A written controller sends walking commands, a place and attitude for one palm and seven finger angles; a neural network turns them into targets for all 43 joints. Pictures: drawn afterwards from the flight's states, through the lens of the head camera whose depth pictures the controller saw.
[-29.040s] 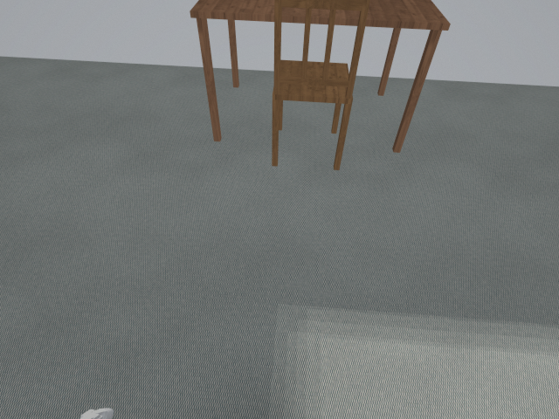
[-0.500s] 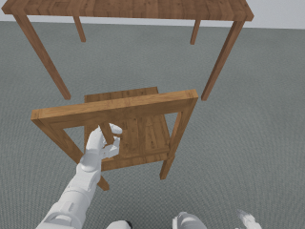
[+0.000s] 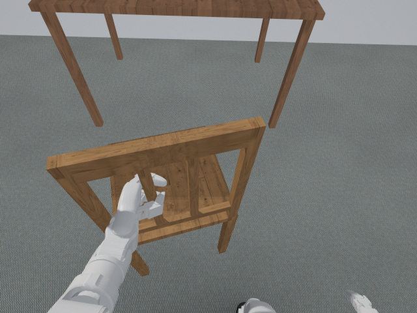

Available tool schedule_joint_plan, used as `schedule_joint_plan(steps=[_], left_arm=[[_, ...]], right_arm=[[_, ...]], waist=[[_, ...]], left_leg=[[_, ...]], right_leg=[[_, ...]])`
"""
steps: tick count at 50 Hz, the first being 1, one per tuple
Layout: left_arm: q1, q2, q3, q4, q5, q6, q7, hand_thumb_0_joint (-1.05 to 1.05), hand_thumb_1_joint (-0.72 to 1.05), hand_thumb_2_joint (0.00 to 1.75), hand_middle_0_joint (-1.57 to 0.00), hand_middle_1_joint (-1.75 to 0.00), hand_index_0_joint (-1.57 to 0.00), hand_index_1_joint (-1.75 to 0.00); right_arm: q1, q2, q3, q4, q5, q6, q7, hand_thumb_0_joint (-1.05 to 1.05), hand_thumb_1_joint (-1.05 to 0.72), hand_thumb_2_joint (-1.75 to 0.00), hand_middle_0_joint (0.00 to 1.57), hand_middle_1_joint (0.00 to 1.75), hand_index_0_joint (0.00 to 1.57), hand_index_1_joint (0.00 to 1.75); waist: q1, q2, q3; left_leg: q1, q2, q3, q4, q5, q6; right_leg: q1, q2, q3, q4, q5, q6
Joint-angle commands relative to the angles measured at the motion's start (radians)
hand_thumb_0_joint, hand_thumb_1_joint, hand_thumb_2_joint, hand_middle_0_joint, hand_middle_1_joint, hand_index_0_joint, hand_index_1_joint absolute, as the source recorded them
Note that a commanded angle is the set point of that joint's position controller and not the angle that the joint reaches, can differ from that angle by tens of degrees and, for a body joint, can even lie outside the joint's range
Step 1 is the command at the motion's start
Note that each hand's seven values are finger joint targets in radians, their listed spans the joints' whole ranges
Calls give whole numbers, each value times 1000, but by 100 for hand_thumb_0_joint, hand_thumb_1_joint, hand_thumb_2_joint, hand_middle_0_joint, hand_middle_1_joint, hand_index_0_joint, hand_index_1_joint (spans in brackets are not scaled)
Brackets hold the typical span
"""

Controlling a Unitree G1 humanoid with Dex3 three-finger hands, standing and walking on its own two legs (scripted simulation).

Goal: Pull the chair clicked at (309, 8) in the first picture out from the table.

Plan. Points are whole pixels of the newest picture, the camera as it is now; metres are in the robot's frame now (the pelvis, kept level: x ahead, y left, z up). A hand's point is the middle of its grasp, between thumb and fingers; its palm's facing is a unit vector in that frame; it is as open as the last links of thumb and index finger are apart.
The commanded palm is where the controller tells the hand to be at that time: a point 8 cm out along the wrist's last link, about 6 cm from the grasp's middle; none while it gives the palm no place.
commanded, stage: stop walking, hand still on the chair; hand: left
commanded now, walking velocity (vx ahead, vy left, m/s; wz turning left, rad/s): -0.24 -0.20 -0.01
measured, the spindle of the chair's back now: (152, 198) +0.37 +0.13 -0.08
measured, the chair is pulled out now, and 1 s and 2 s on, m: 0.63 0.77 0.77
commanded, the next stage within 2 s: open the thumb and straighten the fingers in 0.92 s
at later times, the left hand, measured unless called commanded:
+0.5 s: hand (138, 268) +0.21 +0.13 -0.05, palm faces +0.00 -0.98 -0.18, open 5.5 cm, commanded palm +0.19 +0.19 -0.04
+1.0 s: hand (137, 267) +0.21 +0.13 -0.05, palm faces -0.01 -0.98 -0.17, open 5.5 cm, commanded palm +0.19 +0.19 -0.03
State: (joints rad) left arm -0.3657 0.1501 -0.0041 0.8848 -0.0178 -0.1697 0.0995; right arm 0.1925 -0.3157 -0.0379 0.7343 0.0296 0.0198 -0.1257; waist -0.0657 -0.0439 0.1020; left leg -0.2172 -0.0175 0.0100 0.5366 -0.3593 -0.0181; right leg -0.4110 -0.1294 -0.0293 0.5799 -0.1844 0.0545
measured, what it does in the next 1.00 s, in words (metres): steps on the spot: right foot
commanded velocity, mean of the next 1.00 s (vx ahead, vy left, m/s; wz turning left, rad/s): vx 0.10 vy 0.00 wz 0.00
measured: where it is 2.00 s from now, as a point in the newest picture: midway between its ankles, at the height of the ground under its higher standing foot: outside the picture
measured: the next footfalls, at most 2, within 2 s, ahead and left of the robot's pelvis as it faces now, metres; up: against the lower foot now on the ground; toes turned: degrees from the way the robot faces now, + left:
right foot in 0.22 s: -0.03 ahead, -0.14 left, +0.00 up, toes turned -3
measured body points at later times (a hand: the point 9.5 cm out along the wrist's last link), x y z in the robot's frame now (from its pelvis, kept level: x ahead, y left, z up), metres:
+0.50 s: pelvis -0.06 +0.00 +0.01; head -0.08 -0.01 +0.46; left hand +0.20 +0.19 -0.03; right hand +0.03 -0.26 -0.11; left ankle -0.03 +0.12 -0.73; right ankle -0.07 -0.14 -0.73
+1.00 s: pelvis -0.06 +0.01 +0.01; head -0.05 +0.00 +0.46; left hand +0.21 +0.19 -0.03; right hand +0.06 -0.22 -0.10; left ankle -0.03 +0.12 -0.73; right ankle -0.07 -0.14 -0.73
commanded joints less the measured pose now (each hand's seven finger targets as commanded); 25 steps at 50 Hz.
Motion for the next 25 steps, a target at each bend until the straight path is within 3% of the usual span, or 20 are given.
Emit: schedule_joint_plan(steps=[1, 2, 3, 4, 5, 7, 9, 12, 13, 14, 15, 16, 17, 18, 20, 25], left_arm=[[-302, 67, -34, -240, -12, -50, -8, 0, 90, 90, -50, -145, -50, -145], [-374, 103, -18, -437, -5, -64, -7, 0, 90, 90, -50, -145, -50, -145], [-356, 101, -10, -433, -10, -59, -3, 0, 90, 90, -50, -145, -50, -145], [-289, 92, -6, -381, -13, -44, -1, 0, 90, 90, -50, -145, -50, -145], [-230, 72, -16, -355, -10, -21, -1, 0, 90, 90, -50, -145, -50, -145], [-201, 68, -31, -344, -11, 5, -5, 0, 90, 90, -50, -145, -50, -145], [-168, 82, -43, -343, -5, 4, -15, 0, 90, 90, -50, -145, -50, -145], [-122, 140, -2, -343, 6, -14, -11, 0, 90, 90, -50, -145, -50, -145], [-66, 156, 11, -302, 10, -3, -10, 0, 90, 90, -50, -145, -50, -145], [-68, 187, 46, -267, 0, 10, 0, 0, 90, 90, -50, -145, -50, -145], [-80, 180, 45, -265, -8, 10, 1, 0, 90, 90, -50, -145, -50, -145], [-71, 173, 42, -256, -5, 6, 2, 0, 90, 90, -50, -145, -50, -145], [-61, 158, 33, -255, -2, 3, 0, 0, 90, 90, -50, -145, -50, -145], [-34, 167, 40, -253, 0, 1, 2, 0, 90, 90, -50, -145, -50, -145], [-1, 162, 43, -255, 7, -7, 4, 0, 90, 90, -50, -145, -50, -145], [56, 122, 16, -234, 2, -19, -5, 0, 90, 90, -50, -145, -50, -145]], right_arm=[[-8, -48, -6, -135, -32, -35, 15, 0, -90, -90, 20, 30, 20, 30], [-30, -25, 1, -148, -38, -44, 27, 0, -90, -90, 20, 30, 20, 30], [-13, -24, -5, -135, -24, -43, 30, 0, -90, -90, 20, 30, 20, 30], [21, -47, -24, -129, -11, -42, 38, 0, -90, -90, 20, 30, 20, 30], [44, -59, -30, -138, -2, -44, 49, 0, -90, -90, 20, 30, 20, 30], [56, -62, -17, -148, 6, -55, 48, 0, -90, -90, 20, 30, 20, 30], [54, -55, 3, -141, 5, -66, 40, 0, -90, -90, 20, 30, 20, 30], [21, -30, 14, -134, -3, -75, 35, 0, -90, -90, 20, 30, 20, 30], [14, -38, 12, -128, -2, -76, 32, 0, -90, -90, 20, 30, 20, 30], [34, -37, 3, -121, 9, -64, 26, 0, -90, -90, 20, 30, 20, 30], [15, -34, 2, -125, 6, -58, 19, 0, -90, -90, 20, 30, 20, 30], [6, -27, 6, -121, 0, -57, 13, 0, -90, -90, 20, 30, 20, 30], [4, -21, 10, -118, -5, -60, 10, 0, -90, -90, 20, 30, 20, 30], [-1, -22, 10, -110, -7, -65, 7, 0, -90, -90, 20, 30, 20, 30], [-9, -11, 20, -110, -14, -69, 4, 0, -90, -90, 20, 30, 20, 30], [-23, -11, 20, -128, -9, -67, -1, 0, -90, -90, 20, 30, 20, 30]], waist=[[26, 433, -281], [33, 433, -303], [28, 355, -299], [34, 265, -274], [38, 222, -270], [36, 185, -283], [30, 186, -288], [25, 125, -274], [28, 103, -247], [30, -101, -271], [34, -202, -239], [34, -226, -218], [32, -194, -204], [29, -81, -189], [35, -3, -191], [41, -28, -91]], left_leg=[[89, 378, -259, -184, 780, 184], [77, 367, -261, -166, 763, 199], [81, 352, -257, -138, 710, 209], [139, 334, -215, -100, 688, 192], [186, 304, -192, -83, 644, 158], [176, 268, -174, -76, 450, 116], [92, 222, -162, -107, 237, 101], [33, 137, -94, -94, 41, 65], [6, 115, -75, -103, -48, 54], [8, 96, -39, -73, -49, 44], [13, 76, -15, -28, -28, 41], [25, 60, -5, 6, -21, 39], [35, 55, -1, 8, -7, 40], [59, 57, -1, -20, 12, 44], [73, 69, -25, -68, 47, 56], [25, 100, -66, -116, 55, 66]], right_leg=[[10, 103, 12, 383, -332, -36], [34, 103, 55, 466, -339, -41], [46, 118, 67, 443, -325, -45], [35, 111, 70, 334, -309, -52], [45, 103, 45, 196, -288, -56], [153, 108, 7, -52, -192, -53], [285, 106, 8, -215, -91, -44], [306, 32, 91, -280, -73, -76], [273, 24, 86, -271, -151, -78], [270, 12, 145, -278, -245, -87], [225, -22, 183, -315, -305, -99], [179, -49, 204, -342, -355, -110], [153, -61, 205, -343, -370, -116], [128, -55, 194, -333, -353, -115], [141, -21, 161, -284, -276, -98], [99, 15, 117, -275, -266, -77]])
